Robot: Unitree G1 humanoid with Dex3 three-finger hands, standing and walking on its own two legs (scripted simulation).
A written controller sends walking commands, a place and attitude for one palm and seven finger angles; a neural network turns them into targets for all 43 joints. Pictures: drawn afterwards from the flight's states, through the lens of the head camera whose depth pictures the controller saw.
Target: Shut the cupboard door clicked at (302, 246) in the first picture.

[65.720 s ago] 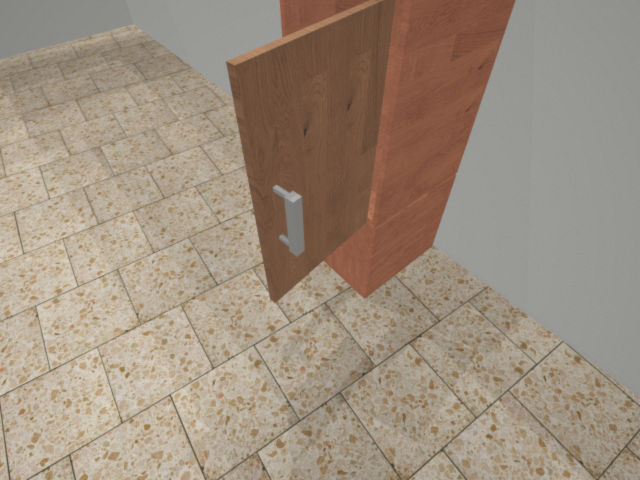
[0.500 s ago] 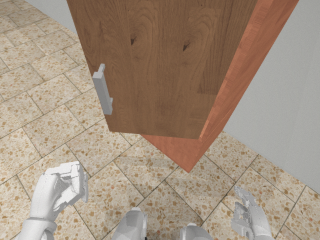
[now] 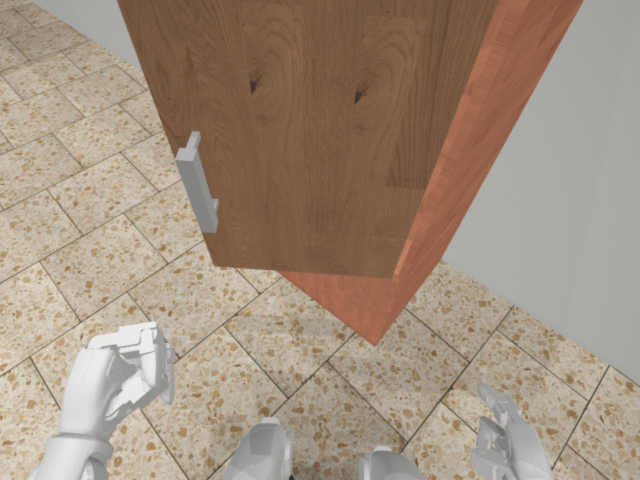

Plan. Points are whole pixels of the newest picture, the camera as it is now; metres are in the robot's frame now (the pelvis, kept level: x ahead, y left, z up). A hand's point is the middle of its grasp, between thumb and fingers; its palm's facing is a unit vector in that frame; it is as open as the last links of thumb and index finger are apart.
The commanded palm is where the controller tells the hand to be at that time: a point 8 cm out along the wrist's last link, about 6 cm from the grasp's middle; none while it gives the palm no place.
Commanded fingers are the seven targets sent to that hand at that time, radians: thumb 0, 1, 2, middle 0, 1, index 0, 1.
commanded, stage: bring the fist close to the handle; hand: left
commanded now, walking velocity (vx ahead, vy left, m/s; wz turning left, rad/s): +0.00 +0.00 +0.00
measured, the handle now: (202, 184) +0.49 +0.21 +0.04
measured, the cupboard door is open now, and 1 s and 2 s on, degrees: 36 36 32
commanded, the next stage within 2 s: push the door shut along its arc in 1.44 s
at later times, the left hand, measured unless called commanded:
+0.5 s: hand (182, 317) +0.29 +0.18 +0.05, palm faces +0.00 -1.00 -0.03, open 3.1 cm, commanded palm +0.28 +0.23 +0.05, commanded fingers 0.00 0.90 0.90 -1.30 -1.50 -1.30 -1.50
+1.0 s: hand (212, 246) +0.39 +0.17 +0.05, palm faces +0.02 -1.00 -0.03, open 3.1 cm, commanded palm +0.37 +0.22 +0.05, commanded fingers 0.00 0.90 0.90 -1.30 -1.50 -1.30 -1.50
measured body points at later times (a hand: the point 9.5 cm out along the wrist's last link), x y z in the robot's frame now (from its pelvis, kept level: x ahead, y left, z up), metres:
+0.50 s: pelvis +0.00 -0.01 +0.00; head +0.07 +0.00 +0.45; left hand +0.28 +0.24 +0.05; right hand +0.17 -0.25 -0.08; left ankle +0.06 +0.09 -0.63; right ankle +0.00 -0.10 -0.63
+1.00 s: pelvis +0.00 -0.01 +0.01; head +0.09 +0.00 +0.45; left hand +0.38 +0.23 +0.05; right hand +0.12 -0.26 -0.10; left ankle +0.06 +0.09 -0.63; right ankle +0.00 -0.10 -0.63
